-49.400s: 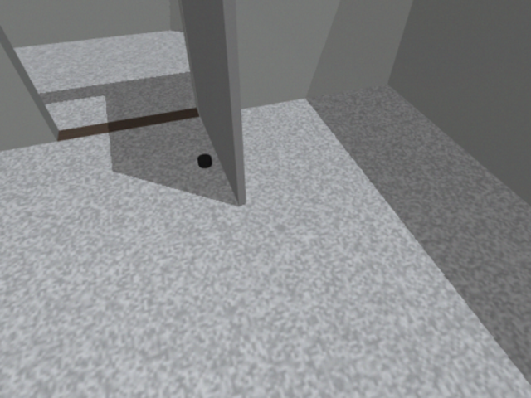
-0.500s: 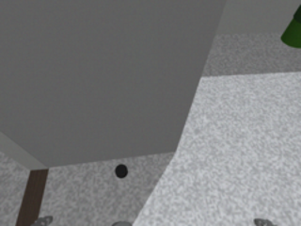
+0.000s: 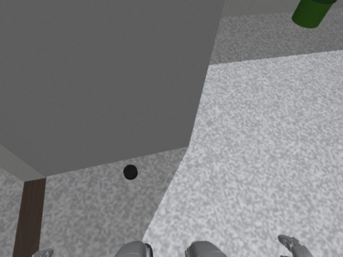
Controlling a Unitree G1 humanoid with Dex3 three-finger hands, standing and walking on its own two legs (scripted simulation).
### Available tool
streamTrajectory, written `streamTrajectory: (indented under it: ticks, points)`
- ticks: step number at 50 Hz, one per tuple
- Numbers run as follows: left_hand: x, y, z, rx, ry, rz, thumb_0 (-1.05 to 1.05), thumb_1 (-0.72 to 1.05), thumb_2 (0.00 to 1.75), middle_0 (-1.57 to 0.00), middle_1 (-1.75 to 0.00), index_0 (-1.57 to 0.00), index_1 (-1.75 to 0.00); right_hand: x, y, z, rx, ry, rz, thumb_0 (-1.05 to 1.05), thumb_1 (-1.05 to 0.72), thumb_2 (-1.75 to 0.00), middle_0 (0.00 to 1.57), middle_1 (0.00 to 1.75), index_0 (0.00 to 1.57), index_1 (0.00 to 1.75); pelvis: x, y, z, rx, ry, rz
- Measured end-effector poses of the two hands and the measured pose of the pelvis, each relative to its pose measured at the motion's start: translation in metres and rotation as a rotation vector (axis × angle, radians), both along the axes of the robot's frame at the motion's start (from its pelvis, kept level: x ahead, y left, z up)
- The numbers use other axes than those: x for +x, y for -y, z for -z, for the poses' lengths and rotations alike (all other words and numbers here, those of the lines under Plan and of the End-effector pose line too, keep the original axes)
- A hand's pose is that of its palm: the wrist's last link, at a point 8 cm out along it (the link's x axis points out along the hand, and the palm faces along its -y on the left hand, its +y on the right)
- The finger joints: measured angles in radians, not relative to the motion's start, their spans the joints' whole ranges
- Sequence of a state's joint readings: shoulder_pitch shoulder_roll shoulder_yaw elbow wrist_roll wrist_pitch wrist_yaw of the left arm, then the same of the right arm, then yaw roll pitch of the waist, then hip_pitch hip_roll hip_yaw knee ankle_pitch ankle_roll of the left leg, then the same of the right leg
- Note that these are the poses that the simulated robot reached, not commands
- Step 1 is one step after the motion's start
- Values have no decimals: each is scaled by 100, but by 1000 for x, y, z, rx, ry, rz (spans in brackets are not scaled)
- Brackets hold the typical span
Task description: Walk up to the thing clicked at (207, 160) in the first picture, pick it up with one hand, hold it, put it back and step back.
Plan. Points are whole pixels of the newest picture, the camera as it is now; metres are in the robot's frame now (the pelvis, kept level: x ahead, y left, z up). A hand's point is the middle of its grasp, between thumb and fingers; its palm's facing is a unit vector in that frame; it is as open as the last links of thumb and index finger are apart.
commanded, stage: step back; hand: left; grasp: from above
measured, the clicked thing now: (130, 172) +0.58 +0.21 -0.74
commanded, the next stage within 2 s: none
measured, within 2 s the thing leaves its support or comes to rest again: neither
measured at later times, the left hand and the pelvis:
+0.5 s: hand out of the picture -0.03 +0.22 -0.14, palm faces +0.05 -0.92 -0.38, open 7.4 cm; pelvis -0.15 -0.05 +0.00, yaw +5 degrees
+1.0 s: hand out of the picture -0.27 +0.18 -0.14, palm faces +0.03 -0.91 -0.42, open 7.4 cm; pelvis -0.32 -0.10 +0.00, yaw +1 degrees
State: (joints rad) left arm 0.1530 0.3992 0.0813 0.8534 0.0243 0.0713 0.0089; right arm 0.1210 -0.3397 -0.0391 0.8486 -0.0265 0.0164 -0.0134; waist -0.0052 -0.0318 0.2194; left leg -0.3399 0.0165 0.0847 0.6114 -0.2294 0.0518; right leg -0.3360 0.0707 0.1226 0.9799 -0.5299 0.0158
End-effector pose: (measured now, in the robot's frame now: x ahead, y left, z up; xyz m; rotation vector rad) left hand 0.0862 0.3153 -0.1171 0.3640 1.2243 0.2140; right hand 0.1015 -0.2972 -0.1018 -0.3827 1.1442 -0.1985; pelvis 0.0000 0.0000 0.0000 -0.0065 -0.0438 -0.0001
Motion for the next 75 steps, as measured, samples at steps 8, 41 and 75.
streamTrajectory:
  ticks: [8,41,75]
  points:
    - [-53,34,-14,32,37,20,1,90,90,-20,-30,-20,-30,-44,45,18,27,30,31,1,-90,-90,20,30,20,30,-49,34,9,-1,14,19]
    - [-280,61,-7,17,41,-67,1,90,90,-20,-30,-20,-30,-225,71,-9,-20,60,-89,1,-90,-90,20,30,20,30,-257,72,2,-8,2,-26]
    - [-529,93,-9,14,37,-59,1,90,90,-20,-30,-20,-30,-483,101,-1,12,6,-69,1,-90,-90,20,30,20,30,-492,101,1,4,-6,-42]
